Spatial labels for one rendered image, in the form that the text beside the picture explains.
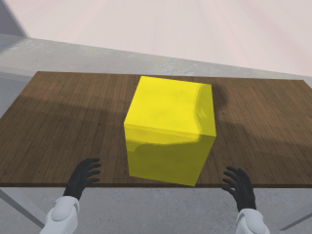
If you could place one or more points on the table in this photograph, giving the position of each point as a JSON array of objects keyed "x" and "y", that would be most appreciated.
[{"x": 262, "y": 126}]

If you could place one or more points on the left robot hand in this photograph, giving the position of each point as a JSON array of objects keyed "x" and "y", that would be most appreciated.
[{"x": 78, "y": 180}]

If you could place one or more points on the right robot forearm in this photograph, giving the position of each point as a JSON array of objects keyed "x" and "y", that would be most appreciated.
[{"x": 250, "y": 221}]

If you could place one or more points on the carton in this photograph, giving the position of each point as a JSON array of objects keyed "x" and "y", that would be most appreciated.
[{"x": 169, "y": 130}]

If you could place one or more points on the right robot hand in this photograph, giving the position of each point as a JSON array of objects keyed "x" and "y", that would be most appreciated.
[{"x": 244, "y": 192}]

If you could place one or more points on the left robot forearm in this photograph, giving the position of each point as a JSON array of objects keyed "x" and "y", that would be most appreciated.
[{"x": 62, "y": 218}]

